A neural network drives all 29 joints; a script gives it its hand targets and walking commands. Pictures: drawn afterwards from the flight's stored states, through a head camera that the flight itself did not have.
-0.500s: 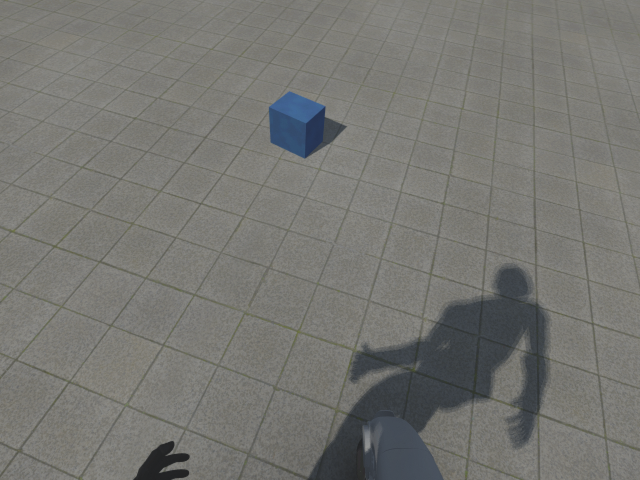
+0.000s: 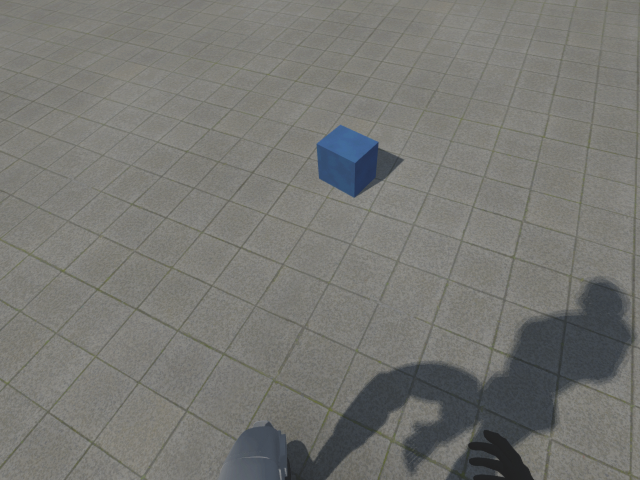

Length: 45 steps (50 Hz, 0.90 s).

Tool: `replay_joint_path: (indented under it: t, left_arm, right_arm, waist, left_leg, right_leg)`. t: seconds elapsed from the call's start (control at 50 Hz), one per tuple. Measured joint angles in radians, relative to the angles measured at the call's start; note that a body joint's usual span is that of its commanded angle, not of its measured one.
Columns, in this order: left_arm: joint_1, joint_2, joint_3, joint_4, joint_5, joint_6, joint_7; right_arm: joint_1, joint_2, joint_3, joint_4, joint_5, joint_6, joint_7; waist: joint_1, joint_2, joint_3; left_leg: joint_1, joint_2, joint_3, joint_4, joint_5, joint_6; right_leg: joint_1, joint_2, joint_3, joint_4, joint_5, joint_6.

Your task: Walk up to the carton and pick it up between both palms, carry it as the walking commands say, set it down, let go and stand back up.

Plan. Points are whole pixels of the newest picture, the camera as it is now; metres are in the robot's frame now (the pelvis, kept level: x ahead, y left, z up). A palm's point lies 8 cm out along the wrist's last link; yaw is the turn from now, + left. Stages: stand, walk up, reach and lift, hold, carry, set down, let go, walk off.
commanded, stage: walk up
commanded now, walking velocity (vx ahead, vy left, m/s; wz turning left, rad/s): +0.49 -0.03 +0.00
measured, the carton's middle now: (347, 161) +1.40 -0.01 -0.68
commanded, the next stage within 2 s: none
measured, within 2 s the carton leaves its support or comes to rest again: neither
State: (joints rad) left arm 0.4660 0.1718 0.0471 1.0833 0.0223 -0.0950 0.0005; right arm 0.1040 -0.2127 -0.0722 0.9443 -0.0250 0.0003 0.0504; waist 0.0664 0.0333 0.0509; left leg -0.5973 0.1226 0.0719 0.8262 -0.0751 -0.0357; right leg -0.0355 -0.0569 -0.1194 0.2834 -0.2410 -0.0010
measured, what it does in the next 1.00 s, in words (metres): walks ahead: left foot, then right foot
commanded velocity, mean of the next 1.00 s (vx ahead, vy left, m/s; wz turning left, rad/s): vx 0.49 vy -0.08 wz -0.01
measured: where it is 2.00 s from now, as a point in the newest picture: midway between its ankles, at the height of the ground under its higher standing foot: (362, 282)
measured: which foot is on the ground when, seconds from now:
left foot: up 0.00-0.14, down 0.16-0.68, up 0.70-1.00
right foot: down 0.00-0.16, up 0.18-0.66, down 0.68-1.00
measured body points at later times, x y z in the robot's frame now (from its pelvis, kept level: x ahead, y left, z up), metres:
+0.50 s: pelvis +0.24 +0.03 +0.00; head +0.27 +0.06 +0.45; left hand +0.36 +0.26 -0.16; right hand +0.14 -0.21 -0.13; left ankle +0.19 +0.15 -0.75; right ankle +0.34 -0.16 -0.68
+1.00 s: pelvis +0.48 -0.06 +0.00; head +0.50 -0.09 +0.45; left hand +0.40 +0.19 -0.13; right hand +0.61 -0.30 -0.15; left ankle +0.56 +0.11 -0.67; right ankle +0.44 -0.15 -0.75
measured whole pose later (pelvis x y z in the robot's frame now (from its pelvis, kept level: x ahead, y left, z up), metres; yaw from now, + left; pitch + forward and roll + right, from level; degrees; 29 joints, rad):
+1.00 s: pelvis +0.48 -0.06 +0.00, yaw +0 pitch +0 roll +2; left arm 0.46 0.18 0.04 1.07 0.02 -0.10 0.00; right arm 0.11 -0.23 -0.09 0.95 -0.04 0.00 0.04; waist 0.06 0.04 0.04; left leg -0.62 0.11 0.06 0.98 -0.09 -0.04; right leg -0.08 -0.04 -0.12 0.31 -0.23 -0.02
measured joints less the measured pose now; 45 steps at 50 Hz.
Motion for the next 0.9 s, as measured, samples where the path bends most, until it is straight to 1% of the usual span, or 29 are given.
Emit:
replay_joint_path:
  t: [0.04, 0.08, 0.12, 0.14, 0.16, 0.18, 0.2, 0.22, 0.24, 0.26, 0.28, 0.32, 0.38, 0.42, 0.52, 0.58, 0.64, 0.66, 0.68, 0.7, 0.72, 0.74, 0.76, 0.78, 0.82, 0.9]
  left_arm:
    - [0.013, -0.007, 0.002, 0.013, 0.003, 0.005, -0.001]
    - [0.015, -0.009, 0.003, 0.022, 0.006, 0.010, 0.001]
    - [0.014, -0.008, 0.003, 0.029, 0.009, 0.015, 0.005]
    - [0.016, -0.008, 0.003, 0.033, 0.008, 0.018, 0.007]
    - [0.019, -0.009, 0.001, 0.038, 0.006, 0.022, 0.007]
    - [0.001, -0.003, 0.004, 0.039, 0.004, 0.029, 0.006]
    - [-0.022, 0.004, 0.010, 0.032, 0.006, 0.036, 0.003]
    - [-0.047, 0.014, 0.017, 0.021, 0.006, 0.040, -0.002]
    - [-0.072, 0.025, 0.022, 0.009, 0.007, 0.040, -0.005]
    - [-0.098, 0.035, 0.026, -0.003, 0.006, 0.039, -0.009]
    - [-0.123, 0.045, 0.029, -0.017, 0.007, 0.040, -0.012]
    - [-0.171, 0.061, 0.033, -0.042, 0.008, 0.049, -0.022]
    - [-0.237, 0.074, 0.038, -0.070, 0.012, 0.072, -0.039]
    - [-0.276, 0.075, 0.039, -0.084, 0.013, 0.087, -0.050]
    - [-0.361, 0.054, 0.023, -0.114, 0.005, 0.103, -0.073]
    - [-0.410, 0.036, 0.010, -0.131, 0.000, 0.102, -0.082]
    - [-0.447, 0.020, 0.001, -0.149, 0.001, 0.089, -0.081]
    - [-0.453, 0.016, -0.002, -0.155, 0.002, 0.077, -0.076]
    - [-0.456, 0.016, -0.003, -0.160, 0.005, 0.060, -0.069]
    - [-0.457, 0.013, 0.000, -0.161, 0.010, 0.042, -0.058]
    - [-0.445, 0.009, 0.003, -0.160, 0.010, 0.030, -0.048]
    - [-0.422, 0.009, 0.006, -0.154, 0.009, 0.025, -0.039]
    - [-0.392, 0.010, 0.009, -0.144, 0.008, 0.023, -0.032]
    - [-0.360, 0.014, 0.012, -0.130, 0.007, 0.022, -0.026]
    - [-0.290, 0.020, 0.013, -0.101, 0.005, 0.016, -0.018]
    - [-0.141, 0.022, 0.004, -0.056, 0.001, 0.002, -0.009]
  right_arm:
    - [-0.030, 0.013, 0.009, -0.017, 0.003, -0.004, 0.001]
    - [-0.054, 0.022, 0.014, -0.032, 0.001, -0.011, -0.001]
    - [-0.071, 0.025, 0.016, -0.044, -0.003, -0.023, -0.006]
    - [-0.076, 0.024, 0.017, -0.048, -0.006, -0.034, -0.011]
    - [-0.078, 0.022, 0.016, -0.050, -0.009, -0.049, -0.018]
    - [-0.073, 0.025, 0.013, -0.049, -0.012, -0.060, -0.029]
    - [-0.054, 0.025, 0.013, -0.041, -0.008, -0.064, -0.038]
    - [-0.025, 0.022, 0.013, -0.026, -0.004, -0.064, -0.044]
    - [0.009, 0.018, 0.010, -0.007, -0.002, -0.063, -0.047]
    - [0.043, 0.015, 0.008, 0.013, 0.000, -0.064, -0.050]
    - [0.078, 0.012, 0.006, 0.032, 0.002, -0.066, -0.053]
    - [0.148, 0.009, 0.006, 0.061, 0.003, -0.073, -0.055]
    - [0.250, 0.014, 0.009, 0.090, 0.003, -0.082, -0.057]
    - [0.307, 0.023, 0.011, 0.105, 0.001, -0.083, -0.060]
    - [0.393, 0.050, 0.015, 0.125, -0.004, -0.079, -0.067]
    - [0.409, 0.055, 0.013, 0.133, -0.006, -0.076, -0.068]
    - [0.412, 0.043, 0.005, 0.141, -0.004, -0.069, -0.069]
    - [0.412, 0.036, 0.002, 0.144, -0.001, -0.067, -0.066]
    - [0.416, 0.032, 0.002, 0.147, 0.001, -0.064, -0.062]
    - [0.403, 0.026, 0.003, 0.149, 0.000, -0.060, -0.059]
    - [0.378, 0.019, 0.003, 0.145, -0.001, -0.056, -0.056]
    - [0.347, 0.013, 0.000, 0.136, -0.002, -0.055, -0.053]
    - [0.315, 0.008, -0.002, 0.122, -0.004, -0.059, -0.051]
    - [0.282, 0.003, -0.004, 0.107, -0.006, -0.064, -0.048]
    - [0.216, -0.005, -0.009, 0.079, -0.013, -0.065, -0.045]
    - [0.096, -0.026, -0.022, 0.036, -0.023, -0.032, -0.031]
  waist:
    - [0.001, -0.007, 0.006]
    - [0.007, -0.015, 0.010]
    - [0.018, -0.024, 0.009]
    - [0.020, -0.029, 0.006]
    - [0.016, -0.031, 0.001]
    - [0.006, -0.045, 0.006]
    - [-0.002, -0.055, 0.006]
    - [-0.008, -0.061, 0.003]
    - [-0.015, -0.065, -0.002]
    - [-0.024, -0.070, -0.006]
    - [-0.035, -0.075, -0.011]
    - [-0.057, -0.080, -0.014]
    - [-0.090, -0.077, -0.012]
    - [-0.108, -0.074, -0.010]
    - [-0.145, -0.066, -0.003]
    - [-0.166, -0.059, 0.000]
    - [-0.181, -0.043, -0.008]
    - [-0.179, -0.035, -0.012]
    - [-0.174, -0.033, -0.018]
    - [-0.161, -0.024, -0.014]
    - [-0.149, -0.012, -0.008]
    - [-0.140, -0.005, -0.005]
    - [-0.129, -0.001, -0.004]
    - [-0.117, 0.002, -0.004]
    - [-0.091, 0.005, -0.009]
    - [-0.042, 0.010, -0.014]
  left_leg:
    - [0.026, -0.001, 0.017, -0.104, -0.010, 0.002]
    - [0.062, -0.007, 0.039, -0.173, -0.040, 0.005]
    - [0.112, -0.022, 0.057, -0.231, -0.080, 0.011]
    - [0.150, -0.031, 0.069, -0.273, -0.086, 0.015]
    - [0.179, -0.034, 0.076, -0.299, -0.078, 0.029]
    - [0.166, -0.040, 0.080, -0.256, -0.081, 0.051]
    - [0.161, -0.042, 0.081, -0.222, -0.105, 0.066]
    - [0.173, -0.041, 0.079, -0.217, -0.126, 0.073]
    - [0.197, -0.041, 0.077, -0.234, -0.138, 0.074]
    - [0.227, -0.041, 0.076, -0.265, -0.139, 0.071]
    - [0.259, -0.043, 0.076, -0.300, -0.133, 0.067]
    - [0.317, -0.044, 0.075, -0.362, -0.128, 0.062]
    - [0.388, -0.038, 0.068, -0.417, -0.136, 0.054]
    - [0.428, -0.033, 0.065, -0.440, -0.149, 0.046]
    - [0.523, -0.017, 0.066, -0.494, -0.184, 0.013]
    - [0.579, -0.005, 0.070, -0.525, -0.208, -0.016]
    - [0.618, 0.015, 0.068, -0.525, -0.251, -0.053]
    - [0.618, 0.026, 0.064, -0.495, -0.281, -0.063]
    - [0.597, 0.035, 0.057, -0.423, -0.327, -0.056]
    - [0.547, 0.048, 0.042, -0.279, -0.388, -0.034]
    - [0.479, 0.043, 0.000, -0.105, -0.424, -0.010]
    - [0.408, 0.027, -0.037, 0.059, -0.425, 0.012]
    - [0.341, 0.014, -0.054, 0.189, -0.393, 0.030]
    - [0.282, 0.008, -0.058, 0.275, -0.346, 0.039]
    - [0.186, 0.005, -0.046, 0.339, -0.269, 0.040]
    - [0.055, -0.008, -0.033, 0.303, -0.153, 0.019]
  right_leg:
    - [0.042, -0.001, -0.005, -0.018, -0.021, 0.011]
    - [0.075, 0.000, -0.011, -0.018, -0.055, 0.025]
    - [0.091, -0.005, -0.009, 0.014, -0.105, 0.043]
    - [0.083, -0.010, -0.001, 0.060, -0.144, 0.053]
    - [0.052, -0.016, 0.011, 0.151, -0.193, 0.051]
    - [-0.011, -0.021, 0.038, 0.316, -0.250, 0.038]
    - [-0.085, -0.008, 0.076, 0.496, -0.271, 0.030]
    - [-0.154, 0.008, 0.100, 0.647, -0.250, 0.025]
    - [-0.216, 0.014, 0.106, 0.756, -0.201, 0.021]
    - [-0.271, 0.010, 0.102, 0.825, -0.145, 0.018]
    - [-0.321, -0.001, 0.097, 0.863, -0.094, 0.018]
    - [-0.406, -0.024, 0.092, 0.882, -0.022, 0.020]
    - [-0.500, -0.046, 0.095, 0.843, 0.047, 0.027]
    - [-0.542, -0.057, 0.093, 0.785, 0.091, 0.034]
    - [-0.557, -0.062, 0.062, 0.529, 0.180, 0.042]
    - [-0.520, -0.048, 0.036, 0.385, 0.178, 0.038]
    - [-0.457, -0.023, 0.017, 0.285, 0.117, 0.031]
    - [-0.422, -0.014, 0.007, 0.246, 0.100, 0.029]
    - [-0.385, -0.010, -0.001, 0.210, 0.091, 0.021]
    - [-0.391, -0.003, -0.007, 0.236, 0.127, 0.005]
    - [-0.401, 0.005, -0.012, 0.283, 0.104, -0.011]
    - [-0.391, 0.011, -0.016, 0.301, 0.071, -0.024]
    - [-0.368, 0.016, -0.019, 0.292, 0.048, -0.033]
    - [-0.338, 0.021, -0.023, 0.266, 0.037, -0.039]
    - [-0.275, 0.029, -0.026, 0.204, 0.042, -0.038]
    - [-0.172, 0.029, -0.011, 0.119, 0.032, -0.038]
